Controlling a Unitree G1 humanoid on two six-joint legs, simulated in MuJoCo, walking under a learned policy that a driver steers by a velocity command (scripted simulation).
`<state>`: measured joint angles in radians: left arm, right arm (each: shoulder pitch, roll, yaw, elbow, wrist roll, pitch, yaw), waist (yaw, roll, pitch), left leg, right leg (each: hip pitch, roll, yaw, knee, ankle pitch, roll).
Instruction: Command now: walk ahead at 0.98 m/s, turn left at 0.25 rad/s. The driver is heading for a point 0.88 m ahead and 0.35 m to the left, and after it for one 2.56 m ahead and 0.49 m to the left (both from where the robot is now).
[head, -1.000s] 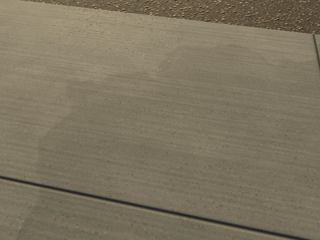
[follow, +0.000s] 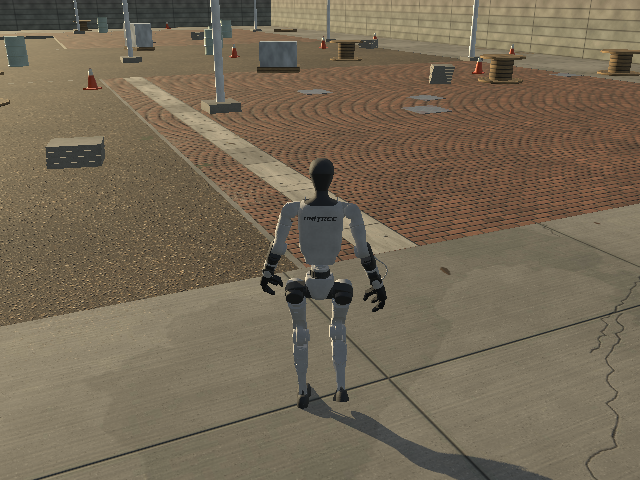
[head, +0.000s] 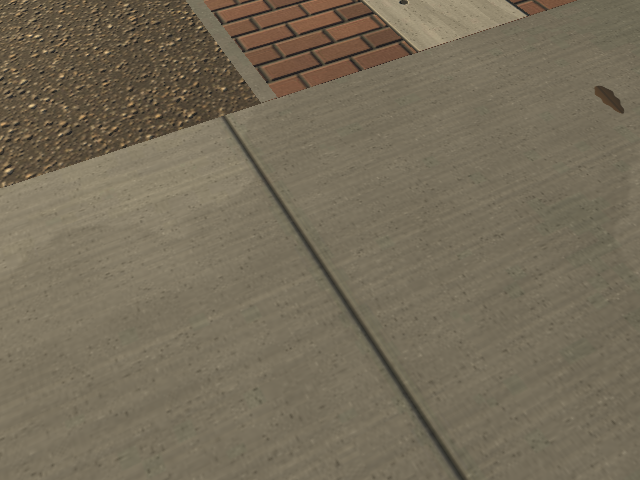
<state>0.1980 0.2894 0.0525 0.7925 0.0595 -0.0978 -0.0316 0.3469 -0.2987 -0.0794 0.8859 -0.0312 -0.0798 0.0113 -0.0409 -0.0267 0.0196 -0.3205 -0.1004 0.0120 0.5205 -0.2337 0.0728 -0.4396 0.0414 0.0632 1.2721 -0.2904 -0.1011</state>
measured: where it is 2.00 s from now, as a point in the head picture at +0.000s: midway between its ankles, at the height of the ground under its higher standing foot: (84, 128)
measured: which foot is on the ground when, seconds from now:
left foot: down 0.00-0.24, up 0.26-0.68, down 0.70-1.00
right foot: up 0.00-0.24, down 0.26-0.68, up 0.70-1.00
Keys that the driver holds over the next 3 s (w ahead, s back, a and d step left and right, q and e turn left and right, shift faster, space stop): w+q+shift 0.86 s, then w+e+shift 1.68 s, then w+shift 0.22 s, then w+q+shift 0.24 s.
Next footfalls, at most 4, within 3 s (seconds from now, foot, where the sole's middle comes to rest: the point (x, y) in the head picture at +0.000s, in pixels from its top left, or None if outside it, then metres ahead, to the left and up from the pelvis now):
0.26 right None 0.42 -0.13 -0.77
0.70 left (239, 362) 0.75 0.19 -0.77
1.14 right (177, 224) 1.17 0.38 -0.77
1.56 left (52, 173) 1.39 0.77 -0.77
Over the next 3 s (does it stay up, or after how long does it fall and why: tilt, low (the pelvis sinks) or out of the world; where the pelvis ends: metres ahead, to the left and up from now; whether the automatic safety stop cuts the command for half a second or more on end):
stays up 2.47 0.43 0.00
